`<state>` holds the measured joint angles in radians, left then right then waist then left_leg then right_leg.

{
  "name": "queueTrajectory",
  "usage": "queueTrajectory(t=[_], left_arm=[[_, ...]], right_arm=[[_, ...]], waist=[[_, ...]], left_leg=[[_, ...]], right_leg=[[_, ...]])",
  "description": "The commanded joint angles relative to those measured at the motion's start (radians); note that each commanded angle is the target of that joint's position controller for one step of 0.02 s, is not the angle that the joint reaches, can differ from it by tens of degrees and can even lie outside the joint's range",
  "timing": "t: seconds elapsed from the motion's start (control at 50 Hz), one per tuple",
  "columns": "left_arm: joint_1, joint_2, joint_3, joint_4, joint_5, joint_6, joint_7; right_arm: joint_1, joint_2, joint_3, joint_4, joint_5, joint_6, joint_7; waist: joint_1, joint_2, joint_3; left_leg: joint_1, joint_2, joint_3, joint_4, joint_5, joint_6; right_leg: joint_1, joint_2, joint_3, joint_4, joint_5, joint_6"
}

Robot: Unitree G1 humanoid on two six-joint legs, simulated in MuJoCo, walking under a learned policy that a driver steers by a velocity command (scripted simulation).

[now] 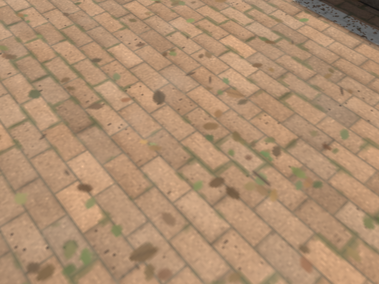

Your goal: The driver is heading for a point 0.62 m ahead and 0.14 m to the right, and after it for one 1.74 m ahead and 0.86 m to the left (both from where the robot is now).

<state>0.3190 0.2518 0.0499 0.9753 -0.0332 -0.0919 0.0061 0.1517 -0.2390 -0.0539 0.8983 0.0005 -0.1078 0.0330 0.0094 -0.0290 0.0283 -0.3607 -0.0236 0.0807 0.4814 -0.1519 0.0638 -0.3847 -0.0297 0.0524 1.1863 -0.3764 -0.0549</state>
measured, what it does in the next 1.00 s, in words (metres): walks ahead, turning right: right foot, then left foot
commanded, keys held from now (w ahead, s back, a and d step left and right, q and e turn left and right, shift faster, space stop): w+e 0.66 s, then w+q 0.34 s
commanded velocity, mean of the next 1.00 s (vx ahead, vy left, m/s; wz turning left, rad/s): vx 0.50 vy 0.00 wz -0.31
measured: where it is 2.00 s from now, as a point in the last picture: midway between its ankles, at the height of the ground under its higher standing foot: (234, 147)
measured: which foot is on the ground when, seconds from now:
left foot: down 0.00-0.46, up 0.48-0.98, down 1.00-1.00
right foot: up 0.00-0.44, down 0.46-1.00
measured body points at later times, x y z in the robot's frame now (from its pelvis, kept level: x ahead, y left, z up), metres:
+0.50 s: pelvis +0.27 -0.06 -0.02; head +0.30 -0.08 +0.43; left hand +0.51 +0.13 -0.12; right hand +0.21 -0.33 -0.16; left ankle +0.09 +0.09 -0.68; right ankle +0.35 -0.16 -0.74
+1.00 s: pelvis +0.56 -0.12 -0.01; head +0.58 -0.13 +0.43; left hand +0.67 +0.14 -0.14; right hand +0.67 -0.41 -0.11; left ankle +0.71 -0.07 -0.74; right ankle +0.35 -0.16 -0.73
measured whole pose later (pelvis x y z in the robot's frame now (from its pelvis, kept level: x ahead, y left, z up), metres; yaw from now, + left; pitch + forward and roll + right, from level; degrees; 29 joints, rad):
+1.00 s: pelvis +0.56 -0.12 -0.01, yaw -19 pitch +3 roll -1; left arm 0.35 0.28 0.07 0.85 0.00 -0.06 0.02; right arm 0.07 -0.26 -0.04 0.78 0.01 -0.10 0.05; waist 0.05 0.02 0.00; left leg -0.52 -0.01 0.03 0.52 -0.05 0.09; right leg 0.05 0.06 0.01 0.40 -0.47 -0.05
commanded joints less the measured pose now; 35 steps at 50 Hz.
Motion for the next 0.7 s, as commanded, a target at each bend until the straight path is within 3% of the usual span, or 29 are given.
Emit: queueTrajectory(t=[0.02,0.06,0.1,0.16,0.22,0.34,0.4,0.42,0.44,0.46,0.48,0.5,0.52,0.54,0.56,0.58,0.64,0.66,0.7], left_arm=[[0.035,0.068,0.029,-0.050,-0.002,0.009,0.009],[0.032,0.045,0.031,-0.053,-0.004,0.030,0.010],[-0.023,0.051,0.037,-0.075,0.002,0.039,0.011],[-0.091,0.049,0.042,-0.101,0.008,0.035,0.003],[-0.179,0.034,0.034,-0.133,0.013,0.031,-0.014],[-0.346,0.009,0.016,-0.235,0.012,0.032,-0.053],[-0.307,0.043,0.031,-0.265,0.010,0.036,-0.070],[-0.237,0.070,0.046,-0.258,0.008,0.039,-0.072],[-0.105,0.116,0.070,-0.232,0.005,0.040,-0.069],[0.061,0.191,0.108,-0.192,0.007,0.044,-0.051],[0.105,0.299,0.127,-0.178,0.006,0.046,-0.032],[0.124,0.275,0.111,-0.206,0.019,0.032,-0.035],[0.106,0.202,0.091,-0.202,0.029,0.023,-0.036],[0.037,0.157,0.079,-0.212,0.021,0.016,-0.035],[-0.047,0.125,0.068,-0.234,0.017,0.013,-0.037],[-0.094,0.097,0.057,-0.251,0.021,0.012,-0.034],[-0.091,0.128,0.060,-0.262,0.020,0.009,-0.020],[-0.074,0.148,0.065,-0.261,0.020,0.008,-0.012],[-0.044,0.144,0.061,-0.248,0.022,0.009,0.000]], right_arm=[[0.039,-0.064,-0.013,-0.016,-0.016,-0.019,-0.001],[0.064,-0.087,-0.020,0.007,-0.017,-0.025,-0.009],[0.086,-0.111,-0.028,0.020,-0.020,-0.025,-0.021],[0.108,-0.116,-0.028,0.031,-0.021,-0.018,-0.038],[0.122,-0.126,-0.026,0.035,-0.017,-0.012,-0.049],[0.217,-0.155,-0.037,0.067,0.000,0.026,-0.059],[0.173,-0.193,-0.048,0.046,0.009,0.044,-0.067],[0.157,-0.208,-0.053,0.038,0.011,0.051,-0.071],[0.131,-0.219,-0.054,0.029,0.015,0.056,-0.073],[0.118,-0.215,-0.051,0.013,0.015,0.051,-0.073],[0.193,-0.067,-0.010,-0.030,-0.025,0.028,-0.055],[0.166,-0.080,0.000,-0.067,0.009,-0.024,-0.036],[0.041,-0.142,-0.019,-0.096,0.047,-0.054,-0.024],[0.010,-0.141,-0.016,-0.107,0.048,-0.065,-0.025],[0.013,-0.140,-0.022,-0.092,0.026,-0.061,-0.033],[0.032,-0.153,-0.033,-0.088,0.011,-0.046,-0.037],[0.040,-0.124,-0.036,-0.107,-0.009,-0.007,-0.040],[0.008,-0.114,-0.033,-0.122,-0.015,-0.001,-0.044],[-0.045,-0.094,-0.024,-0.131,-0.014,0.003,-0.042]], waist=[[-0.001,0.117,-0.073],[0.010,0.108,-0.036],[0.003,0.085,-0.008],[-0.011,0.078,0.008],[-0.037,0.074,0.031],[-0.090,0.060,0.084],[-0.033,0.113,0.025],[0.013,0.137,-0.023],[0.089,0.137,-0.094],[0.171,0.083,-0.179],[0.084,-0.187,-0.254],[0.086,-0.169,-0.414],[0.121,-0.083,-0.305],[0.083,-0.023,-0.202],[0.031,0.047,-0.135],[-0.004,0.046,-0.108],[-0.039,0.024,-0.076],[-0.033,0.017,-0.063],[-0.010,-0.013,-0.048]], left_leg=[[0.210,0.272,-0.276,-0.310,0.063,0.131],[0.174,0.266,-0.196,-0.345,0.124,0.134],[0.192,0.269,-0.142,-0.362,0.175,0.133],[0.241,0.261,-0.064,-0.368,0.226,0.113],[0.267,0.248,0.016,-0.376,0.243,0.087],[0.481,0.316,0.085,-0.293,0.381,0.082],[0.500,0.321,0.135,-0.139,0.794,0.055],[0.490,0.317,0.146,-0.025,0.945,0.044],[0.440,0.296,0.158,0.153,0.980,0.024],[0.256,0.249,0.161,0.419,0.774,-0.017],[-0.180,0.082,0.125,0.790,-0.155,-0.072],[-0.378,-0.033,-0.121,0.982,-0.448,-0.075],[-0.479,0.034,-0.186,0.978,-0.360,-0.043],[-0.467,0.081,-0.178,0.889,-0.265,-0.025],[-0.396,0.119,-0.169,0.798,-0.214,-0.032],[-0.320,0.143,-0.170,0.732,-0.183,-0.043],[-0.245,0.147,-0.146,0.598,-0.129,-0.091],[-0.252,0.139,-0.136,0.538,-0.084,-0.106],[-0.264,0.132,-0.115,0.382,0.056,-0.118]], right_leg=[[-0.190,-0.111,0.065,0.004,0.114,-0.011],[-0.215,-0.114,0.068,-0.026,0.157,-0.005],[-0.294,-0.110,0.089,-0.085,0.241,0.006],[-0.358,-0.092,0.093,-0.218,0.379,0.017],[-0.341,-0.081,0.030,-0.369,0.481,0.017],[-0.417,-0.065,-0.074,-0.517,0.374,-0.011],[-0.252,0.011,-0.165,-0.537,0.231,-0.058],[-0.144,0.051,-0.191,-0.532,0.185,-0.081],[0.040,0.089,-0.196,-0.587,0.212,-0.114],[0.332,0.067,-0.095,-0.661,0.258,-0.161],[0.682,-0.194,0.374,-0.677,0.261,-0.303],[0.828,-0.333,0.808,-0.865,0.146,-0.430],[0.772,-0.290,0.667,-0.892,0.189,-0.355],[0.623,-0.245,0.510,-0.889,0.260,-0.308],[0.459,-0.200,0.401,-0.900,0.353,-0.273],[0.348,-0.167,0.333,-0.921,0.419,-0.255],[0.198,-0.129,0.261,-0.964,0.508,-0.255],[0.171,-0.117,0.238,-0.971,0.525,-0.252],[0.169,-0.094,0.165,-0.981,0.547,-0.223]])
Velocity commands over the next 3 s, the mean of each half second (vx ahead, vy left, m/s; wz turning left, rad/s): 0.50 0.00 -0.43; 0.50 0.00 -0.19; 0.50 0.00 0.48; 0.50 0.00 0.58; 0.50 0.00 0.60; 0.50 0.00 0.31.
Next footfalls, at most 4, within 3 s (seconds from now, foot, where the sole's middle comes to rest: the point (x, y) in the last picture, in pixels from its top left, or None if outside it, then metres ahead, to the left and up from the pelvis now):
0.46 right None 0.38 -0.17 -0.77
1.00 left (216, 211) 0.75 -0.09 -0.77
1.50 right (269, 163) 0.98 -0.33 -0.77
2.02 left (197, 121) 1.22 -0.02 -0.77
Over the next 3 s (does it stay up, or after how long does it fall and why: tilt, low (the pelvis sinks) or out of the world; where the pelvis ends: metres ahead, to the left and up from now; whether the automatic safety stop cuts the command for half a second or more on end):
stays up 1.55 0.11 -0.01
